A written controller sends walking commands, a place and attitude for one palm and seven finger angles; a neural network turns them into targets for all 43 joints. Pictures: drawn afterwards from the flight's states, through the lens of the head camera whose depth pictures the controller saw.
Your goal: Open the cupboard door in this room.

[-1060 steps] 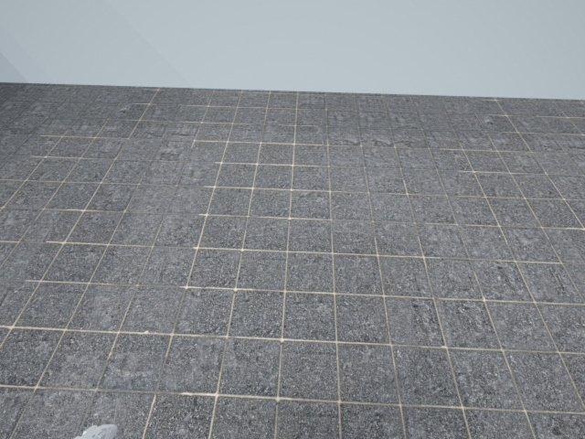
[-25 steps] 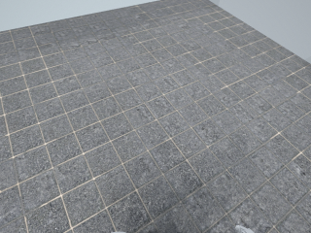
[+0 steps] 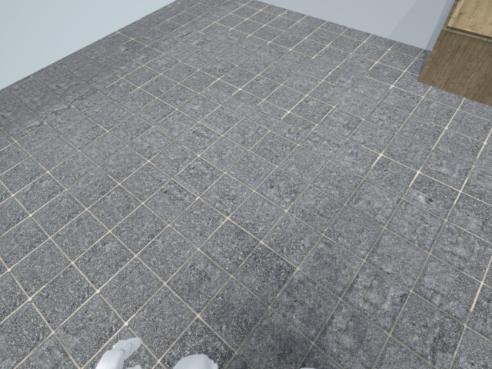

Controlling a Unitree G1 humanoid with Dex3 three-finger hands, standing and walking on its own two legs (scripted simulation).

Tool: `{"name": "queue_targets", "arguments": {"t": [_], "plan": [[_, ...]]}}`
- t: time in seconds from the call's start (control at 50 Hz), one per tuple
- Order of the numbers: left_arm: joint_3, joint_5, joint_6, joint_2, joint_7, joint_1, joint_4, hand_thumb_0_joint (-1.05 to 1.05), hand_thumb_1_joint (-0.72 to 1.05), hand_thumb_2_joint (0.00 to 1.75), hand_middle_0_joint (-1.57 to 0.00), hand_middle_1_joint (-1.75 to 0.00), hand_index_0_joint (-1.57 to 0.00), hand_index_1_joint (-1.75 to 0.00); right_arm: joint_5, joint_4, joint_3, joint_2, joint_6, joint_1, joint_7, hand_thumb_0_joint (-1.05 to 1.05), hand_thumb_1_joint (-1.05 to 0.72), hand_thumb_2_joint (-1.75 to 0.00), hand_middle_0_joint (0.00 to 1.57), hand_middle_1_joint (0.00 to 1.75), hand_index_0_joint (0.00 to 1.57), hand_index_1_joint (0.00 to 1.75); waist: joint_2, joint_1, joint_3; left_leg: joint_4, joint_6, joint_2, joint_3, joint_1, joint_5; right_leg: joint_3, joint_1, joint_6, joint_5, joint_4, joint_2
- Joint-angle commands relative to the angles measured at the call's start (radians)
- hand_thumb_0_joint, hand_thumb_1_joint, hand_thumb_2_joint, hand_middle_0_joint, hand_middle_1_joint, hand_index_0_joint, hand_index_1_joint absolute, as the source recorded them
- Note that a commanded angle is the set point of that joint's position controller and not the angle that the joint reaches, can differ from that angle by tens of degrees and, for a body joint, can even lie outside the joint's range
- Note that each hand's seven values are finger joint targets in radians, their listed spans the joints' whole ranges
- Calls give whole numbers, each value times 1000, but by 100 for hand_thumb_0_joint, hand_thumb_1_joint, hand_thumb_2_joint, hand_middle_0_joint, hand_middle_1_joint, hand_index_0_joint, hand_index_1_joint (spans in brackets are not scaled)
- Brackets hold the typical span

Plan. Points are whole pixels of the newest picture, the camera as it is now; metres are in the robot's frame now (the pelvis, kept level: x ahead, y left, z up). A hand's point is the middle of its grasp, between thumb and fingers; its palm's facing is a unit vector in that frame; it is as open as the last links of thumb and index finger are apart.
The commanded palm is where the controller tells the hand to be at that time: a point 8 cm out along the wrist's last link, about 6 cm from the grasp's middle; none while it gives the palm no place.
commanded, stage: turn or walk to find it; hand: left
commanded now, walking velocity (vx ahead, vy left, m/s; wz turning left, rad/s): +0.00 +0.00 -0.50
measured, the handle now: out of the picture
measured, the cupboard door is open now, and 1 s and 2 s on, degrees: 0 0 0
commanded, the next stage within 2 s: none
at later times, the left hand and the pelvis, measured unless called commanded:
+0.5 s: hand out of the picture +0.10 +0.22 -0.16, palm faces -0.16 -0.96 -0.22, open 7.4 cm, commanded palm none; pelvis +0.00 +0.02 +0.01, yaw -14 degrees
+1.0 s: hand (239, 309) +0.24 +0.04 -0.14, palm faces -0.47 -0.86 -0.22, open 7.4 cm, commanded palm none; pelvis +0.08 -0.09 +0.01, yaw -29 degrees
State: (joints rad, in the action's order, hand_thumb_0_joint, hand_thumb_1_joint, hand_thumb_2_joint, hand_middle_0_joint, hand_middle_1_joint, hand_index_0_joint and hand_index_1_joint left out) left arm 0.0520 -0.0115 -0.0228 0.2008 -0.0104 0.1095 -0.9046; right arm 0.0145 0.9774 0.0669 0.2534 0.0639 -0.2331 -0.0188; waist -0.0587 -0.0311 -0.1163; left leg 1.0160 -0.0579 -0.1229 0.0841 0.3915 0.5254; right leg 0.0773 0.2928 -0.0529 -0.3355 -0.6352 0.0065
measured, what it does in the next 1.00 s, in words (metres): steps to the right, turning right: left foot, then right foot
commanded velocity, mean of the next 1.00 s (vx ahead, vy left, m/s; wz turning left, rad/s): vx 0.21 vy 0.00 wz -0.44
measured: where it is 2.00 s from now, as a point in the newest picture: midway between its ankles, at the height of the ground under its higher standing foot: (346, 291)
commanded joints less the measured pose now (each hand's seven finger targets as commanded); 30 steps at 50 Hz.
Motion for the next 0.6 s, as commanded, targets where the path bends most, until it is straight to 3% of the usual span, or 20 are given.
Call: {"name": "queue_targets", "arguments": {"t": [0.0, 0.12, 0.24, 0.3, 0.34, 0.36, 0.38, 0.4, 0.42, 0.44, 0.48, 0.52, 0.58], "plan": [[48, -2, 8, 201, 26, 24, 61, 0, 90, 90, -20, -30, -20, -30, 8, -90, 15, 74, -28, 21, -1, 0, -90, -90, 20, 30, 20, 30, 186, 35, 145, 141, -23, -1, -73, 157, -120, -270, -163, -100, 503, 273, 241], [50, -5, 15, 212, 20, 69, 43, 0, 90, 90, -20, -30, -20, -30, 6, -100, 10, 75, -28, 45, -2, 0, -90, -90, 20, 30, 20, 30, 171, 45, 143, 51, -35, 30, -75, 145, -148, -323, -156, -116, 452, 291, 218], [60, -12, 9, 227, 21, 87, 31, 0, 90, 90, -20, -30, -20, -30, -3, -132, 2, 66, -41, 101, -7, 0, -90, -90, 20, 30, 20, 30, 186, 61, 149, -167, -18, 60, -72, 65, -99, -417, -146, -149, 473, 271, 218], [63, -10, 2, 232, 20, 56, 36, 0, 90, 90, -20, -30, -20, -30, -10, -127, 2, 62, -51, 50, -13, 0, -90, -90, 20, 30, 20, 30, 190, 34, 165, -347, -2, 86, -59, -63, -140, -441, -91, -122, 481, 235, 192], [61, -1, -5, 223, 17, 25, 41, 0, 90, 90, -20, -30, -20, -30, -11, -106, 4, 72, -59, -20, -17, 0, -90, -90, 20, 30, 20, 30, 178, -4, 177, -542, 8, 91, -47, -233, -277, -428, 8, -65, 395, 185, 144], [54, 3, -8, 183, 17, 28, 52, 0, 90, 90, -20, -30, -20, -30, -8, -101, 9, 113, -71, -52, -20, 0, -90, -90, 20, 30, 20, 30, 58, -17, 191, -666, 42, -13, -150, -349, -288, -378, 116, -21, 266, 88, 69], [41, 9, -10, 128, 6, 66, 60, 0, 90, 90, -20, -30, -20, -30, 2, -119, 24, 197, -72, -39, -15, 0, -90, -90, 20, 30, 20, 30, -216, -1, 188, -737, 115, -239, -378, -410, -380, -220, 266, 40, -68, -114, -66], [45, -3, -12, 133, 3, 90, 63, 0, 90, 90, -20, -30, -20, -30, 7, -143, 27, 227, -62, -16, -10, 0, -90, -90, 20, 30, 20, 30, -245, 6, 167, -779, 189, -358, -433, -304, -275, -137, 271, 69, -266, -321, -56], [55, -15, -21, 155, 1, 52, 51, 0, 90, 90, -20, -30, -20, -30, 14, -141, 22, 195, -67, 8, -13, 0, -90, -90, 20, 30, 20, 30, -216, -3, 126, -820, 186, -330, -428, -226, -157, -158, 277, 85, -228, -438, -28], [63, -17, -20, 161, -12, 43, 51, 0, 90, 90, -20, -30, -20, -30, 16, -151, 12, 168, -69, 36, -14, 0, -90, -90, 20, 30, 20, 30, -158, 19, 83, -835, 176, -276, -370, -177, -48, -142, 282, 87, -168, -500, -9], [60, -21, -14, 142, -35, 65, 35, 0, 90, 90, -20, -30, -20, -30, 15, -148, 5, 133, -82, 51, -13, 0, -90, -90, 20, 30, 20, 30, -85, 38, 66, -834, 150, -205, -238, -199, -32, -94, 315, 91, -62, -545, 14], [52, -19, -10, 119, -43, 50, 39, 0, 90, 90, -20, -30, -20, -30, 15, -125, 12, 129, -95, -10, -10, 0, -90, -90, 20, 30, 20, 30, -80, 19, 71, -825, 161, -200, -179, -282, -103, -75, 360, 101, -15, -523, 40], [42, -18, 2, 94, -50, -21, 56, 0, 90, 90, -20, -30, -20, -30, 14, -80, 19, 122, -109, -117, -6, 0, -90, -90, 20, 30, 20, 30, -60, -21, 70, -815, 176, -223, -146, -368, -205, -48, 389, 106, -3, -438, 71]]}}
